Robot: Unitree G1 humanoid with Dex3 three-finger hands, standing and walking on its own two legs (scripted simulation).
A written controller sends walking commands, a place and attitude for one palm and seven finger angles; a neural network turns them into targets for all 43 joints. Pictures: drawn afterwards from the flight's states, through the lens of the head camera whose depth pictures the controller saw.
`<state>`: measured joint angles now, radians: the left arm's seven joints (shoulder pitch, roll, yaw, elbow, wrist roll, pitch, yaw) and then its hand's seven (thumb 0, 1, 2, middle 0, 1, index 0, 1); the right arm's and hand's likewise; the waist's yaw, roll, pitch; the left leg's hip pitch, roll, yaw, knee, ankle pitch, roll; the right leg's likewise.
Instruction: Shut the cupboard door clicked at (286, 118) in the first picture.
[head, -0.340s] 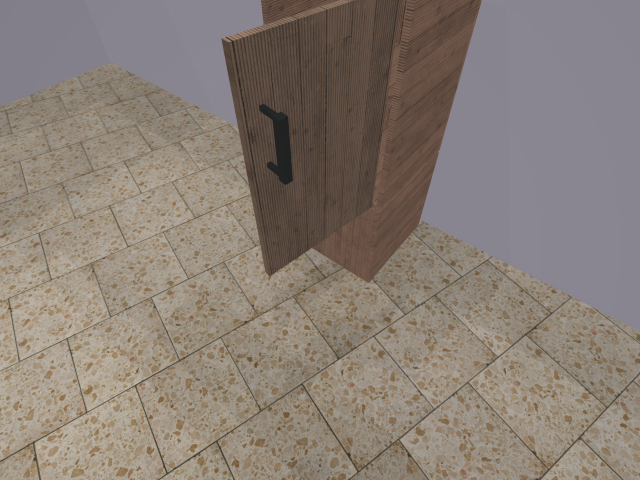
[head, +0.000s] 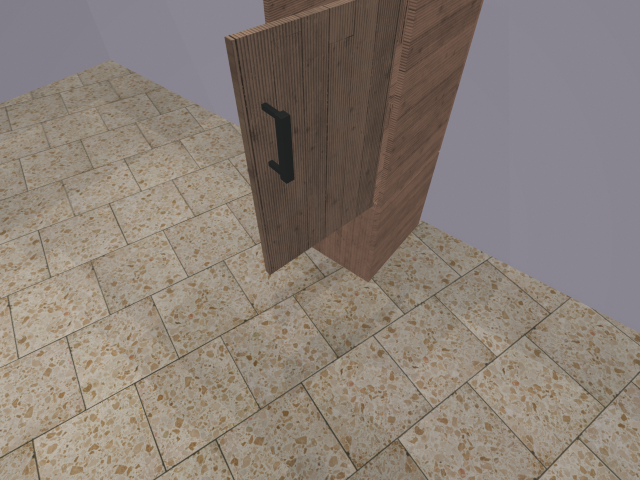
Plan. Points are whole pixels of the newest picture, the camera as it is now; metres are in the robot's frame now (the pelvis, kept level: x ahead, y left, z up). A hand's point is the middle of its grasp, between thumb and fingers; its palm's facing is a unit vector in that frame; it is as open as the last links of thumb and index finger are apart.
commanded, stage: look at it before walking up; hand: left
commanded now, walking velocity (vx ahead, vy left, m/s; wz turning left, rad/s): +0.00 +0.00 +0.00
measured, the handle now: (277, 144) +0.65 +0.11 +0.05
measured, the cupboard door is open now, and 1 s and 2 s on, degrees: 80 80 80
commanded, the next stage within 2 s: walk around to get in front in 0.50 s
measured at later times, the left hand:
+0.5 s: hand out of the picture +0.08 +0.25 -0.16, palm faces -0.03 -0.94 -0.34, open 7.3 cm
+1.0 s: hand out of the picture +0.07 +0.20 -0.18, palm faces -0.15 -0.95 -0.26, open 7.3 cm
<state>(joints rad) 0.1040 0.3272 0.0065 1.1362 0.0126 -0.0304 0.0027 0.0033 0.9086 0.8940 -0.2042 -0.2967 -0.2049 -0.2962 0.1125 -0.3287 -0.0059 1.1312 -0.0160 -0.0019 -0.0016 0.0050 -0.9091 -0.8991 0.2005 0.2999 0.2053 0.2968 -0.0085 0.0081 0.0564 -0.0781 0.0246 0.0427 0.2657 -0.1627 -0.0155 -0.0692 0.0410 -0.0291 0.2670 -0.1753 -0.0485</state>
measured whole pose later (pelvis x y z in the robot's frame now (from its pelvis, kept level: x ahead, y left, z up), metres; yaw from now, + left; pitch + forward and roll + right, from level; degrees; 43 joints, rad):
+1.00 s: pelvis -0.02 +0.00 -0.02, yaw -10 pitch -1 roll +2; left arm 0.16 0.24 0.04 1.01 0.02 0.07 -0.02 0.00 0.91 0.89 -0.20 -0.30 -0.20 -0.30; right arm 0.16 -0.23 -0.04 1.02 -0.03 0.03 -0.02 0.00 -0.91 -0.90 0.20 0.30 0.21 0.30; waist 0.02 -0.01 0.13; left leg -0.19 0.07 0.20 0.51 -0.29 -0.01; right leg -0.34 0.04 0.03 0.78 -0.43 -0.02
